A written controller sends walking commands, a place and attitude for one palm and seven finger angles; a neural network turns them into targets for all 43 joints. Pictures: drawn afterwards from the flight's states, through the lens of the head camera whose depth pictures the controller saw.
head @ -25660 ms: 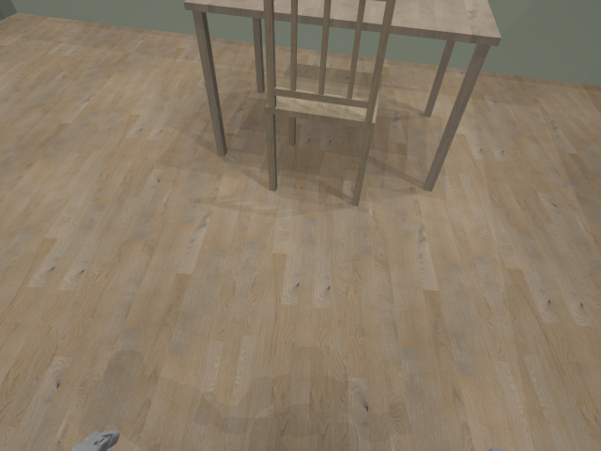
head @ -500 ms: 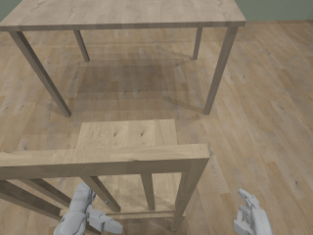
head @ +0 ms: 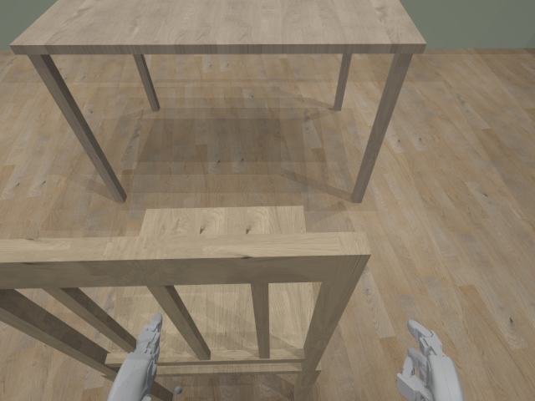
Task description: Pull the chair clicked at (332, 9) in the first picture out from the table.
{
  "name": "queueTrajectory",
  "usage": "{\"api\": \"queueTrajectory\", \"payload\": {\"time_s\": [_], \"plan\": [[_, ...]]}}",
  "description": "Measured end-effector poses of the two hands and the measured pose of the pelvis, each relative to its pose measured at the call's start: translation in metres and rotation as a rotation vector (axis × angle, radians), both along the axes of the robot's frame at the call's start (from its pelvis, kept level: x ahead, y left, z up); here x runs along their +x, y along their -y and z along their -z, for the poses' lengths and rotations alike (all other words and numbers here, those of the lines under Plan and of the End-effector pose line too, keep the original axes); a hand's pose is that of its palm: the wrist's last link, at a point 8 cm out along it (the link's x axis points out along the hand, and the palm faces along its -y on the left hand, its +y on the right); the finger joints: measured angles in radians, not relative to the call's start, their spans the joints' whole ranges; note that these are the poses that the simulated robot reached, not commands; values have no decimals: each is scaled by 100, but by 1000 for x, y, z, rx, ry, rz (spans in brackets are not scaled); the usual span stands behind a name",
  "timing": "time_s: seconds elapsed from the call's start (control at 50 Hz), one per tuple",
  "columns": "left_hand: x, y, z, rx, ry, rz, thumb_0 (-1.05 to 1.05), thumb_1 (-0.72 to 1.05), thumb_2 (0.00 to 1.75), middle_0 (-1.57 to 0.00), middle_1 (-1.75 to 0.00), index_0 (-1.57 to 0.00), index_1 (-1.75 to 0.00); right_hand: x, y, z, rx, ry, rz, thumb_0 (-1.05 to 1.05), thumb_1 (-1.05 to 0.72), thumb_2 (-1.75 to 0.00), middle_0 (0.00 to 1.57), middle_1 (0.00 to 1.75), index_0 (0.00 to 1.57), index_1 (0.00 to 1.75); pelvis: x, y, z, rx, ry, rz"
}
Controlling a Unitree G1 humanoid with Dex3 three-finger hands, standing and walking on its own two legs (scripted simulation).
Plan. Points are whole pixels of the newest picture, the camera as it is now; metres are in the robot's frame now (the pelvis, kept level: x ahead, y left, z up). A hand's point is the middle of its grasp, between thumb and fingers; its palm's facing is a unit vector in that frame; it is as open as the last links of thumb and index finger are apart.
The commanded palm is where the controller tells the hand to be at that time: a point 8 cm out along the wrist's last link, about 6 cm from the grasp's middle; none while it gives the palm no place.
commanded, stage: draw the fingers out of the gap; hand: left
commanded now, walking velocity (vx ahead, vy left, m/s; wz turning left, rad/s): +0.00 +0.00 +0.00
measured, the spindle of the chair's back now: (186, 326) +0.23 +0.13 -0.01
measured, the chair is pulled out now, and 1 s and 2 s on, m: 0.60 0.60 0.58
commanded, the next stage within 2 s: draw the hand back to the body in 0.40 s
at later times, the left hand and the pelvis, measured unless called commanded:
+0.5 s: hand out of the picture +0.09 +0.12 -0.02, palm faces -0.02 -0.99 -0.17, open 17.5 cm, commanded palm +0.05 +0.17 +0.00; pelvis -0.01 +0.00 -0.01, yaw +0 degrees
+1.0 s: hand out of the picture +0.12 +0.16 +0.07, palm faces -0.03 -0.99 -0.10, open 17.5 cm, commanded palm +0.08 +0.23 +0.09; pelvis -0.03 -0.01 -0.02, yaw +0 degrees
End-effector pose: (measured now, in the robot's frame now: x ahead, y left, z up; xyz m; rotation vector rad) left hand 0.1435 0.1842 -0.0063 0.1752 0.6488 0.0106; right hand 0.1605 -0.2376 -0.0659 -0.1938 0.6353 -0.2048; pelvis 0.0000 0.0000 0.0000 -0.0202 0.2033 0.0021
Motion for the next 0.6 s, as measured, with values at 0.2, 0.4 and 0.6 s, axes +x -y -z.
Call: {"api": "queueTrajectory", "payload": {"time_s": [0.2, 0.4, 0.6], "plan": [[-27, 3, -3, 9, 11, -11, -1, -54, 20, -1, 0, -1, 0, -3, -6, -1, 11, 41, -6, 2, -91, -90, 21, 30, 20, 30, -10, 0, 6, -2, 7, 1], [-57, 9, -5, -4, -9, -21, -1, -54, 20, -1, 0, 0, 0, 0, -5, -3, 15, 81, 3, 2, -91, -90, 21, 30, 20, 30, -14, 1, 11, -4, 4, 2], [-75, 7, -14, -71, 54, -91, -1, -54, 20, -1, 0, -1, 0, 7, -2, 0, 12, 109, 10, 2, -91, -90, 20, 30, 20, 30, -14, 4, 18, -9, -8, -2]]}}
